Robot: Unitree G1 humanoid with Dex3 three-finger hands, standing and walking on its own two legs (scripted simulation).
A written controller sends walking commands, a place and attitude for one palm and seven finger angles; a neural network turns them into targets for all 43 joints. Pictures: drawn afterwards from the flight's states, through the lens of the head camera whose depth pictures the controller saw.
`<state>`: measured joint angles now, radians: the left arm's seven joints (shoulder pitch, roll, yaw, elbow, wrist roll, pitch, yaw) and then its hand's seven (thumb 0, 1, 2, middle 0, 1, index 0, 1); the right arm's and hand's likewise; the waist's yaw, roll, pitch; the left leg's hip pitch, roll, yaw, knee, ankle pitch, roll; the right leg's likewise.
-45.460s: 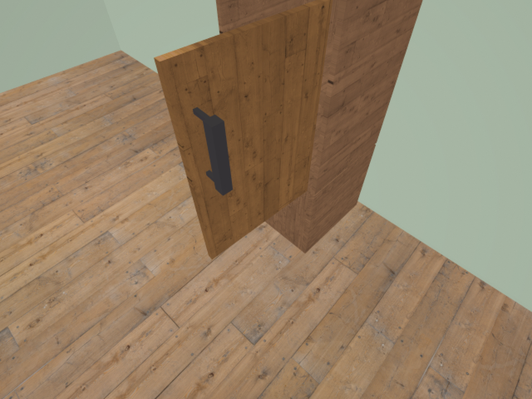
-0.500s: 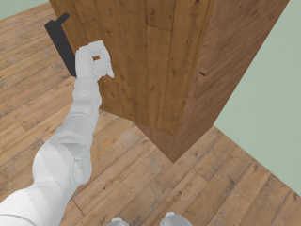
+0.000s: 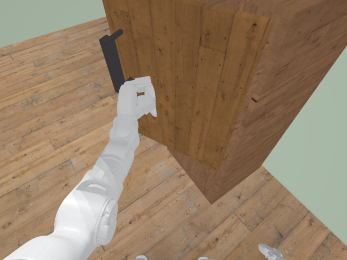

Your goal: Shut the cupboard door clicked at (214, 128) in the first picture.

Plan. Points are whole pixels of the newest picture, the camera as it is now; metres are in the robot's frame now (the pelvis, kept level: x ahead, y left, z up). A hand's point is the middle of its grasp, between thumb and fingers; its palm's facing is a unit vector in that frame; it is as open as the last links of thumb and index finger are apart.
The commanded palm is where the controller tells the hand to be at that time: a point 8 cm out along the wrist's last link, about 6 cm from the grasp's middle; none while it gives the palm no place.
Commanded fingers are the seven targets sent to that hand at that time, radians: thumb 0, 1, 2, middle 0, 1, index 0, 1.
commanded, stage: draw the hand back to the body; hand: left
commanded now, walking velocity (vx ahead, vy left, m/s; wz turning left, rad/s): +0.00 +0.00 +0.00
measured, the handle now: (120, 63) +0.63 +0.13 +0.10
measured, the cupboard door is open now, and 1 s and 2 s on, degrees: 26 26 26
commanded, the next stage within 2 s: step back with the hand held close in 1.56 s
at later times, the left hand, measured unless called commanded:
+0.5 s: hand (102, 128) +0.35 +0.13 +0.15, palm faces -0.05 -1.00 -0.01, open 3.1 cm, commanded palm +0.31 +0.19 +0.15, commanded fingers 0.00 0.90 0.90 -1.11 -1.29 -1.11 -1.29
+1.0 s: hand (3, 175) +0.24 +0.25 +0.18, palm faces +0.29 -0.90 -0.33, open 4.7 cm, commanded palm +0.19 +0.30 +0.20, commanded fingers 0.00 0.90 0.90 -0.42 -0.54 -0.42 -0.54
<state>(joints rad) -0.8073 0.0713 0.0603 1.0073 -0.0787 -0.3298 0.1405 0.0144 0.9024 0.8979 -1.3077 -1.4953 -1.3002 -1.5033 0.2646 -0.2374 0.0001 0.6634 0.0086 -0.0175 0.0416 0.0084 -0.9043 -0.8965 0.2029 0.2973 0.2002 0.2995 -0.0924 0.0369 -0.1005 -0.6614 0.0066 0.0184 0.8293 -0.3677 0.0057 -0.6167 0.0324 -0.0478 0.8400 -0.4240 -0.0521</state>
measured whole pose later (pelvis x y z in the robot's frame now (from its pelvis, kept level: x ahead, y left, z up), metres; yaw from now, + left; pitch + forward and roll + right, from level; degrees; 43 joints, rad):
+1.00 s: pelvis +0.02 +0.03 +0.05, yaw +0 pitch -4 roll +0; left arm 0.31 0.32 0.17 -0.30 -0.09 0.03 0.08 0.01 0.90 0.90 -0.69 -0.82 -0.68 -0.83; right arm 0.17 -0.21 0.07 0.60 0.03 0.04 -0.05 0.01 -0.90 -0.90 0.21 0.30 0.20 0.30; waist 0.04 0.08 0.01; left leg -0.11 -0.03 0.02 0.40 -0.21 0.04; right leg -0.05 0.00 -0.03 0.37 -0.25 -0.01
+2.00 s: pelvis +0.01 +0.03 +0.04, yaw -1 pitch +1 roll -1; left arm 0.54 0.41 0.37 -0.41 -0.09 -0.10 0.12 0.01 0.89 0.90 -0.22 -0.30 -0.21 -0.30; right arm 0.18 -0.26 -0.02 0.59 0.04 0.06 -0.09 0.02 -0.90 -0.90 0.20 0.30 0.20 0.30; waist 0.01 0.07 -0.04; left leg -0.27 -0.03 0.04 0.51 -0.25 0.05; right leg -0.22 0.01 -0.02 0.49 -0.28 0.00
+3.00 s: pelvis -0.13 +0.05 +0.02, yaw -2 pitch +7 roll -4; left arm 0.50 0.45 0.50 -0.53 -0.06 -0.29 0.16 0.01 0.89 0.90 -0.21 -0.30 -0.21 -0.30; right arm 0.14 -0.18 0.02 0.66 -0.03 -0.13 -0.04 0.02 -0.90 -0.90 0.21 0.30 0.20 0.30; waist 0.04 -0.02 -0.06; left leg -0.61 0.05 0.08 0.49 -0.01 0.07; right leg -0.12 0.07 0.04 0.44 -0.41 0.00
